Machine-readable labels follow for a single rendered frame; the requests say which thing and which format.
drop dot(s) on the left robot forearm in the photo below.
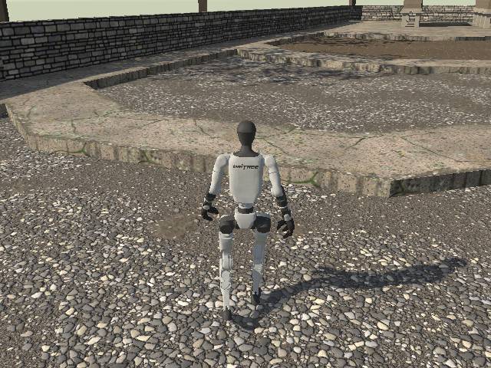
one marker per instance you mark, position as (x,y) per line
(208,200)

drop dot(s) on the robot right shin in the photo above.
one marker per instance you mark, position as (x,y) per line
(257,270)

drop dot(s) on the robot left upper arm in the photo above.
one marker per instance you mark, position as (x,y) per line
(221,161)

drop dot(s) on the robot left hand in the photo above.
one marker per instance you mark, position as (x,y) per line
(210,210)

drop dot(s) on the robot right upper arm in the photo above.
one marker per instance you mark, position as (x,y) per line
(273,172)

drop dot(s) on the right robot forearm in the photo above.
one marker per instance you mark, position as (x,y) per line
(283,206)

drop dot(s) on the robot right hand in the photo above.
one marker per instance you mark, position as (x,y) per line
(289,226)

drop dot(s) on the robot left thigh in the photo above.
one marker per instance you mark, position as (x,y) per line
(226,229)

